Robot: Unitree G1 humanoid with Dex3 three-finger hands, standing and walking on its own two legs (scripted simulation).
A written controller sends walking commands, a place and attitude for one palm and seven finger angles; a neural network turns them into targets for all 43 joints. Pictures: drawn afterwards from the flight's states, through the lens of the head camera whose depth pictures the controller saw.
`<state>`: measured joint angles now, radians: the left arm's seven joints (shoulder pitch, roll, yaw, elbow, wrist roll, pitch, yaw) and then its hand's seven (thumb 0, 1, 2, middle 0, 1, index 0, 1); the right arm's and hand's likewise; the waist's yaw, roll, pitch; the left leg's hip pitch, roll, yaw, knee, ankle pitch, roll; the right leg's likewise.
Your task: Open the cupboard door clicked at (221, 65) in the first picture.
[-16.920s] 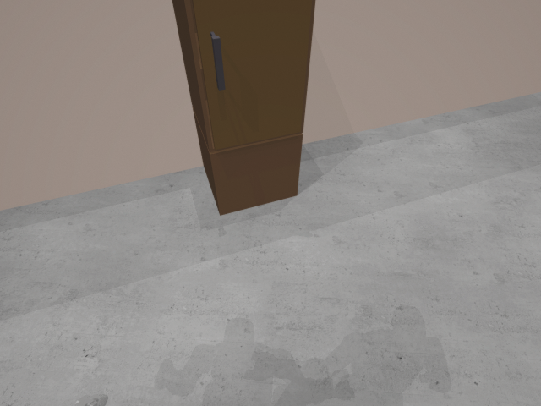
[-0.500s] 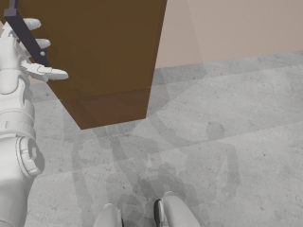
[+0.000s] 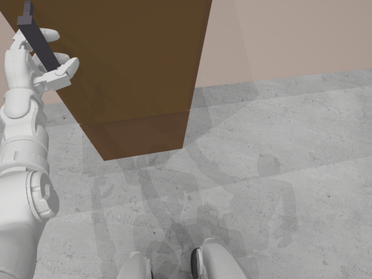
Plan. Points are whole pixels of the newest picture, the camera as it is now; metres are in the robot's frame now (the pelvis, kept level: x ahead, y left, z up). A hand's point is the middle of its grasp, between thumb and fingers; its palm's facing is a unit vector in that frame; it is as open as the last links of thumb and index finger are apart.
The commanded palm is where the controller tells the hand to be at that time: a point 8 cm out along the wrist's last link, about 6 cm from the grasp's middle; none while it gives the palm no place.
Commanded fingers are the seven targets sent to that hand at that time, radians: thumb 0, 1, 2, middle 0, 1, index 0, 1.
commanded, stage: close the thumb around the handle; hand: left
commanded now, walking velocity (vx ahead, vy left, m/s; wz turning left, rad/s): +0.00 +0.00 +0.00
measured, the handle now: (47, 49) +0.58 +0.24 +0.08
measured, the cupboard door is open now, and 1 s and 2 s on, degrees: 1 34 44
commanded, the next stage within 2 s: pull the door open along its arc in 0.22 s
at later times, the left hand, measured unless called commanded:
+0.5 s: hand (59, 71) +0.52 +0.21 +0.08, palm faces +0.10 -0.99 -0.03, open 5.8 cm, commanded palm +0.48 +0.25 +0.08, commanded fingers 0.00 0.90 0.90 -0.40 -1.35 -0.40 -1.35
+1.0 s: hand (112, 141) +0.36 +0.10 +0.08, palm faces +0.29 -0.96 +0.06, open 6.3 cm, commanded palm +0.29 +0.18 +0.08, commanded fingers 0.00 0.90 0.90 -0.40 -1.35 -0.40 -1.35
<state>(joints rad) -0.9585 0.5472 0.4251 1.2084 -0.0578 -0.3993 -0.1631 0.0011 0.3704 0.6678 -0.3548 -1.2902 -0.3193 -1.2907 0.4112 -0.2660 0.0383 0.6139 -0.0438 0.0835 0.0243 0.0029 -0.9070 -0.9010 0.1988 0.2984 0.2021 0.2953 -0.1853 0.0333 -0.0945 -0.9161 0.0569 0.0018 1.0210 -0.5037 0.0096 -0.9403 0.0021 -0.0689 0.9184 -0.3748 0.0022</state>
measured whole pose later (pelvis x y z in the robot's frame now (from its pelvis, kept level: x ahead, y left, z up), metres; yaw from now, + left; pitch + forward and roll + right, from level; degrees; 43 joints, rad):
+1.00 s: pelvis +0.02 +0.00 +0.02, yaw -1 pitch +14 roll -1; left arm -0.07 -0.04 0.02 0.22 -0.04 -0.29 0.34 0.02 0.67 0.69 -0.34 -1.31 -0.35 -1.29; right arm 0.23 -0.20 0.00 0.50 -0.04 0.05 0.07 0.01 -0.91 -0.90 0.20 0.30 0.20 0.29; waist -0.04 0.03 -0.13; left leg -0.62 0.04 0.06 0.86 -0.48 0.00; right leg -0.69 -0.01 -0.01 0.84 -0.39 0.00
